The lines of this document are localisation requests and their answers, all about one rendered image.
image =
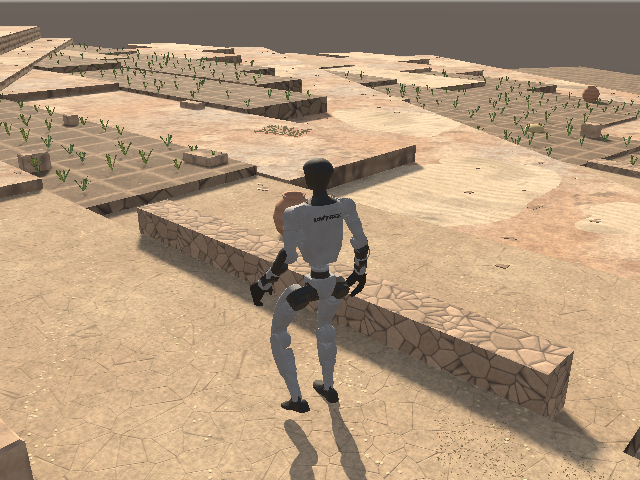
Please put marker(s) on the left robot hand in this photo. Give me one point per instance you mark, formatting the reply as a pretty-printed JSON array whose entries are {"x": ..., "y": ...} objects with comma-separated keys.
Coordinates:
[{"x": 257, "y": 293}]

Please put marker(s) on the left robot forearm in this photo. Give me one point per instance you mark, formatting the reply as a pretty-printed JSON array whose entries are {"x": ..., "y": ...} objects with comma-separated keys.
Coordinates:
[{"x": 272, "y": 275}]

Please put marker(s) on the robot right upper arm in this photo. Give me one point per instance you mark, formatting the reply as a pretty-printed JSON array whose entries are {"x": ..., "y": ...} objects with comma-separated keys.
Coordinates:
[{"x": 358, "y": 240}]

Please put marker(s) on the robot left upper arm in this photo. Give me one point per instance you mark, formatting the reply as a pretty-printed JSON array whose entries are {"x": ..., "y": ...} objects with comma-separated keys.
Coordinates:
[{"x": 292, "y": 216}]

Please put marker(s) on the robot torso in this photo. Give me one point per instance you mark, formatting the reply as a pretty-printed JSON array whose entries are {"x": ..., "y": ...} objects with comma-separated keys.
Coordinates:
[{"x": 320, "y": 238}]

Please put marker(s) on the right robot forearm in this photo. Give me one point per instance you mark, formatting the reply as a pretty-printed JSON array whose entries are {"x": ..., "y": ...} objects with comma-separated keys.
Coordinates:
[{"x": 360, "y": 259}]

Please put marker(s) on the right robot hand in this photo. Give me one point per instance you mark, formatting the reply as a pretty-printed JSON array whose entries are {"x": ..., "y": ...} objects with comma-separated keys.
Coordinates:
[{"x": 353, "y": 278}]

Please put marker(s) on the left robot foot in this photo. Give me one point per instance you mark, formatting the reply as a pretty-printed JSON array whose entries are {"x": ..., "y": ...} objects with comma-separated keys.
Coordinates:
[{"x": 300, "y": 406}]

